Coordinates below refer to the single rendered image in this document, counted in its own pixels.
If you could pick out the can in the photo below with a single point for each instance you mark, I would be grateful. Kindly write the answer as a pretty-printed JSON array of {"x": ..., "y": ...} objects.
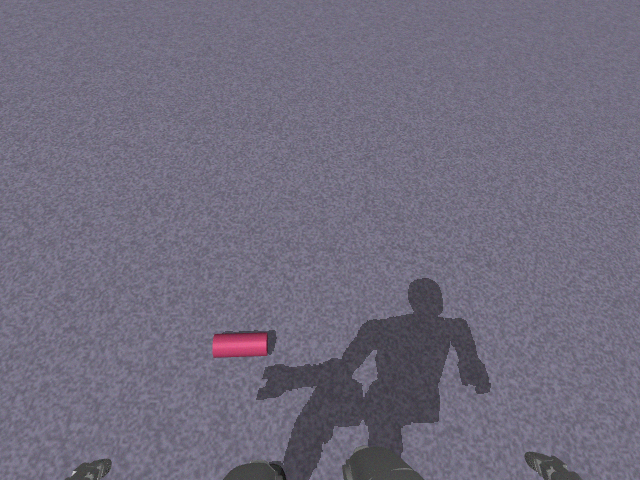
[{"x": 240, "y": 345}]

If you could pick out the left robot hand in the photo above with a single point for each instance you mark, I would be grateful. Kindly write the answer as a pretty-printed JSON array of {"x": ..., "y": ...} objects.
[{"x": 91, "y": 471}]

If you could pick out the left robot foot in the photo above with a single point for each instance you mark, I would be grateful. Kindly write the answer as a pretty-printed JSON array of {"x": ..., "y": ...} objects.
[{"x": 279, "y": 470}]

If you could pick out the right robot hand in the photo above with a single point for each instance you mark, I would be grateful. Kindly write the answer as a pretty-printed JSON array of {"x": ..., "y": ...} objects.
[{"x": 550, "y": 468}]

